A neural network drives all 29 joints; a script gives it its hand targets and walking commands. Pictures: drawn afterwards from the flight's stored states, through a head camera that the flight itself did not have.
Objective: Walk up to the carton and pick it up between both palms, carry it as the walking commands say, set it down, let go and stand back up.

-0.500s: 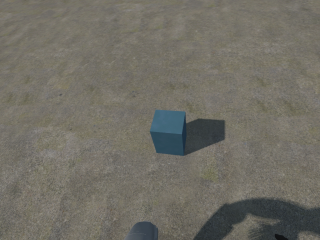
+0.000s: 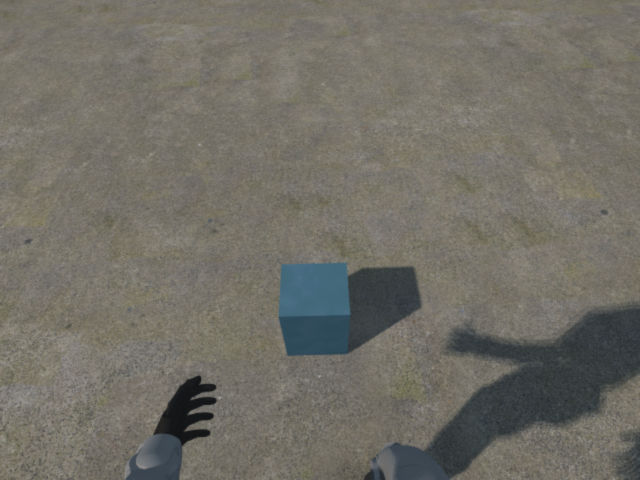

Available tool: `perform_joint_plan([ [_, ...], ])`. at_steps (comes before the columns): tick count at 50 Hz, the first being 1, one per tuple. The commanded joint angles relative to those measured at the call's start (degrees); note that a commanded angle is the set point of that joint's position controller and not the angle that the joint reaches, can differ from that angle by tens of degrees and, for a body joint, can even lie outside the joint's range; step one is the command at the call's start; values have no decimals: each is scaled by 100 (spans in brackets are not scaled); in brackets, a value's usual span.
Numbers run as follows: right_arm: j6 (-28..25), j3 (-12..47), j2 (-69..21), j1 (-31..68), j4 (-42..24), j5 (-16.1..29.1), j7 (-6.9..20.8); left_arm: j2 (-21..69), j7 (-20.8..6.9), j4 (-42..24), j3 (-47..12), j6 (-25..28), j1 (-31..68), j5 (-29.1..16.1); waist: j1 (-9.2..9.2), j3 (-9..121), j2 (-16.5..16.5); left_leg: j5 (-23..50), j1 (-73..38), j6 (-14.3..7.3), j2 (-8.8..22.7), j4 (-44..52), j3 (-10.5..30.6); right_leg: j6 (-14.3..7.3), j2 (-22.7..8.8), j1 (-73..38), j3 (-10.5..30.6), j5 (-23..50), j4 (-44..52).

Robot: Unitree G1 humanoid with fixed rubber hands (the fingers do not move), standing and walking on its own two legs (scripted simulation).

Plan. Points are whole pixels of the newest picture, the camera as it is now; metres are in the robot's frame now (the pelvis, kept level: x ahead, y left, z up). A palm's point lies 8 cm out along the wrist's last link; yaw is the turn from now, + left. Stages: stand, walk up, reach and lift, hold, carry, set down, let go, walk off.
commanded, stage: walk up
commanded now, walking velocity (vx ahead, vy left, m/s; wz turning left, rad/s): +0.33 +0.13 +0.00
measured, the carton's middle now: (315, 311) +0.65 -0.03 -0.63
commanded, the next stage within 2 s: none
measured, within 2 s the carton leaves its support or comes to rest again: neither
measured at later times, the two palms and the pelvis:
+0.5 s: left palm out of the picture +0.13 +0.28 -0.16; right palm (415, 315) +0.35 -0.17 -0.13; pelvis +0.22 +0.06 -0.02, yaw +2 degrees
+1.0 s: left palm (152, 389) +0.29 +0.25 -0.13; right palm (503, 402) +0.20 -0.27 -0.15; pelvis +0.18 +0.00 -0.02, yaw -1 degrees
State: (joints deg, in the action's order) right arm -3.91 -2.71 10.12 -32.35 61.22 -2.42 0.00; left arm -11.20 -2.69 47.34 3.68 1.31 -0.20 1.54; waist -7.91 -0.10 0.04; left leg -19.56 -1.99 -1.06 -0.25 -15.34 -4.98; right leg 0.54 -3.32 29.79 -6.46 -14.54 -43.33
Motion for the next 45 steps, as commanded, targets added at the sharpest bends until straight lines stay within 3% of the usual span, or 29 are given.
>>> perform_joint_plan([
  [1, -57, 8, 781, -38, -19, 266, -102, -388, 262, 122, 126, 260, -1704, 19, 1397, 731, 454, 5532, 1467, -137, 950, -2221, 245, -403, 27, -3577, 146, 1526, 1494],
  [2, -64, 34, 636, 240, -308, 418, -101, -1038, 326, 351, 272, 310, -2748, 58, 1830, 1628, -928, 1972, 2831, 146, 474, -4188, -20, -933, -1821, -5315, 1958, 3226, 1542],
  [3, 15, -11, 563, 34, -299, 373, -134, -1545, 357, 466, 347, 266, -3017, -9, 1706, 2015, -1591, -1361, 3440, 160, 5, -5383, 238, -1514, -2887, -5607, 3207, 5317, 1778],
  [4, 55, -48, 613, 272, -212, 244, -135, -1373, 365, 459, 300, 227, -2711, -34, 1508, 1764, -973, -1132, 3491, 105, 318, -5719, 574, -1605, -2611, -5085, 2860, 5299, 1778],
  [5, 36, -16, 418, 492, -324, 235, -110, -950, 367, 357, 159, 273, -2118, -11, 1271, 1201, -927, -877, 3620, 146, 531, -5519, 521, -1522, -2242, -4433, 2238, 5148, 1990],
  [6, 75, -39, 391, 572, -330, 201, -102, -713, 353, 402, 34, 302, -1795, -9, 1178, 750, -693, -614, 3550, 207, 614, -5323, 614, -1439, -2106, -3647, 1995, 4565, 2189],
  [7, 124, -36, 265, 406, -253, 147, -86, -465, 351, 335, -76, 328, -1466, -37, 912, 409, -523, -386, 3288, 268, 695, -4962, 618, -1202, -1844, -2989, 1506, 4303, 2319],
  [8, 178, 11, 57, 271, -197, 77, -51, -282, 318, 273, -120, 346, -1255, -64, 762, 220, -514, -331, 3015, 291, 683, -4685, 537, -1004, -1560, -2551, 1142, 3913, 2437],
  [11, 293, -38, -32, 556, -271, -8, 65, -436, 334, 589, -39, 410, -1852, -70, 830, -77, -516, -90, 2956, 373, 544, -4441, 231, -990, -1570, -2249, 1124, 4003, 2644],
  [13, 322, -8, -166, 964, -501, 15, 119, -398, 310, 762, -41, 441, -1981, -100, 733, -380, -935, 97, 2791, 404, 614, -3759, 174, -951, -1429, -1794, 1034, 3179, 2869],
  [15, 279, -4, -76, 1708, -946, 75, 174, -319, 388, 904, -34, 335, -1713, -207, 568, -581, -1380, 515, 2472, 479, 565, -2744, -17, -835, -634, -1384, 347, 2109, 3014],
  [18, 267, -60, 161, 1799, -955, 103, 150, -560, 339, 981, -19, 267, -2016, -143, 643, -713, -1125, 1163, 2121, 460, 347, -2304, -309, -744, -756, -1342, 331, 2008, 2661],
  [19, 244, -86, 207, 1631, -921, 82, 122, -687, 312, 1003, 15, 250, -2052, -120, 525, -646, -844, 1291, 1695, 385, 345, -1902, -339, -650, -784, -1261, 192, 1890, 2233],
  [20, 166, -135, 446, 1184, -820, 48, 53, -709, 299, 1041, 13, 263, -2231, -117, 408, -366, -479, 1500, 979, 330, 299, -1553, -268, -483, -603, -1049, 215, 1395, 1615],
  [21, 76, -226, 833, 697, -737, 7, -26, -462, 329, 1101, -8, 256, -2456, -136, 164, 5, 447, 2097, -37, 159, 1050, -1258, 468, -291, -138, -336, -96, 573, 554],
  [22, 25, -440, 1934, 184, -921, -48, -230, -243, 406, 721, 19, 166, -2506, -136, -108, 710, 2512, 6799, -956, -531, 3690, -699, 3027, 246, 666, 629, -304, -2634, -1643],
  [23, 165, -439, 1978, 279, -738, 114, -343, -710, 488, 718, 141, -87, -2417, -85, 39, 953, 1511, 7780, -191, -1085, 3683, -944, 2539, 270, 383, -286, 645, -2857, -2699],
  [24, 221, -391, 1785, 689, -823, 165, -359, -670, 469, 707, 153, -224, -2539, -81, 363, 714, 983, 7442, 122, -1131, 3405, -1009, 2089, 300, 275, -246, 558, -2514, -3150],
  [25, 224, -365, 1504, 1209, -934, 182, -328, -466, 450, 720, 61, -266, -2440, -96, 449, 493, 837, 6157, 547, -1137, 2971, -855, 1591, 312, 104, -253, 716, -1862, -3118],
  [27, 300, -310, 1285, 1313, -1002, 177, -354, -540, 319, 733, 107, -392, -2239, -31, 511, 144, 1019, 4204, 1361, -624, 2461, -349, 1255, 284, 33, -331, 911, -1336, -2974],
  [29, 364, -251, 1192, 1672, -1084, 72, -316, -452, 301, 745, 86, -532, -2275, -5, 638, 21, 1453, 2450, 1858, -510, 2240, 16, 1232, 319, 11, -502, 792, -944, -2724],
  [30, 394, -246, 1219, 1723, -1060, 53, -328, -530, 278, 691, 123, -592, -2239, 28, 637, 97, 1330, 2291, 1682, -563, 2256, -2, 1292, 335, 104, -429, 731, -797, -2820],
  [31, 391, -234, 1231, 1712, -1063, 61, -335, -534, 262, 665, 120, -611, -2276, 12, 682, 243, 1466, 2279, 1520, -548, 2262, -1, 1195, 339, 96, -431, 755, -653, -2766],
  [33, 352, -214, 1110, 1878, -1120, 70, -286, -498, 218, 627, 91, -648, -2132, -1, 770, 248, 1405, 2186, 1551, -576, 2045, 34, 871, 349, 136, -395, 705, -417, -2604],
  [36, 315, -241, 1186, 1703, -1061, 36, -242, -460, 188, 504, 61, -683, -1641, -12, 715, 292, 1365, 1583, 1736, -504, 1787, 105, 646, 329, 170, -518, 575, -256, -2020],
  [39, 369, -309, 1396, 1677, -1056, 5, -218, -524, 140, 265, 20, -720, -1109, -14, 599, 43, 1567, 443, 1977, -616, 1892, 301, 887, 377, 138, -578, 544, -579, -1086],
  [42, 482, -406, 1604, 1652, -1063, -9, -161, -572, 145, 296, -20, -655, -1236, -63, 552, 122, 1821, 249, 2010, -689, 2003, 238, 1007, 360, 188, -1028, 414, -1193, -99],
  [43, 519, -442, 1685, 1688, -1105, -30, -130, -571, 162, 342, -38, -620, -1390, -108, 589, 263, 1742, 297, 1996, -692, 2007, 125, 1048, 313, 208, -1296, 359, -1312, 323],
  [45, 609, -443, 1590, 1875, -1134, 19, -88, -600, 203, 531, -42, -512, -1861, -126, 864, 243, 1122, -60, 2575, -487, 1846, -189, 820, 123, 233, -2217, 201, -354, 1666],
])
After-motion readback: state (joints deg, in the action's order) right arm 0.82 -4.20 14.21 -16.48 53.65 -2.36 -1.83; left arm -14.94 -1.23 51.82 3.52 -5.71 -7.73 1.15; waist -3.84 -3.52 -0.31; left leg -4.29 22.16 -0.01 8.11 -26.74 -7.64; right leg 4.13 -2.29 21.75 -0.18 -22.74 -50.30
